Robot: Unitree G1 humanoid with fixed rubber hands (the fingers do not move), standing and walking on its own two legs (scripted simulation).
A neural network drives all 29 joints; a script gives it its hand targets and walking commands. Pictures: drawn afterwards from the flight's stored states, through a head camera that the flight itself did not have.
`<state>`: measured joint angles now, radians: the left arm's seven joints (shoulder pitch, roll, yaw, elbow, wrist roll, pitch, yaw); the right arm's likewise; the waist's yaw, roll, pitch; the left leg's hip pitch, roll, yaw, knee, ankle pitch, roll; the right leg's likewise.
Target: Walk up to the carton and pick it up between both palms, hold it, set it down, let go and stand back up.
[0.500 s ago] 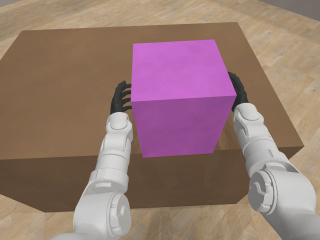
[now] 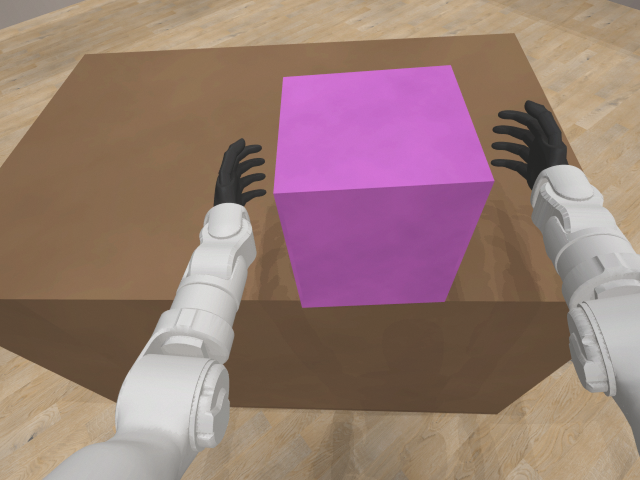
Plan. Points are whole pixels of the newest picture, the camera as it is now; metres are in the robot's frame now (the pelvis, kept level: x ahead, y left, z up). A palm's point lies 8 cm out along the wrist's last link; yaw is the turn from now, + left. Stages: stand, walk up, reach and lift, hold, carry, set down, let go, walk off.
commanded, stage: set down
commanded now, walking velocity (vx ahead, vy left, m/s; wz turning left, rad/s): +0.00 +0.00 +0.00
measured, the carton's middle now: (369, 197) +0.46 +0.01 +0.07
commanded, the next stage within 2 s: none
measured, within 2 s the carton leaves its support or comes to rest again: neither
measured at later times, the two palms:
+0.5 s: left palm (191, 134) +0.43 +0.20 +0.20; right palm (558, 107) +0.47 -0.18 +0.21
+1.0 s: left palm (186, 180) +0.38 +0.20 +0.18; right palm (610, 150) +0.42 -0.23 +0.19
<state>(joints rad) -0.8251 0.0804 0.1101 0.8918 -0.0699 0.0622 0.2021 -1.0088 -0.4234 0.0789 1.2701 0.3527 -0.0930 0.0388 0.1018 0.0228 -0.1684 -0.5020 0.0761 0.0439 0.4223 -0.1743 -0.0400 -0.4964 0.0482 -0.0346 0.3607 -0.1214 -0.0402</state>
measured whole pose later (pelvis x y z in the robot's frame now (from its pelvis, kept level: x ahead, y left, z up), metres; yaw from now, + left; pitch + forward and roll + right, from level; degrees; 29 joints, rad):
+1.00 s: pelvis -0.01 +0.00 +0.01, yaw +0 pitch +4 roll +0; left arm -0.71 0.20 0.15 0.32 -0.14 0.67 0.17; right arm -0.91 -0.53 0.08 0.86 0.45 0.32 0.10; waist 0.04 0.01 -0.07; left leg -0.27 0.05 0.03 0.33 -0.14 -0.03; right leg -0.29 0.04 -0.01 0.33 -0.12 -0.03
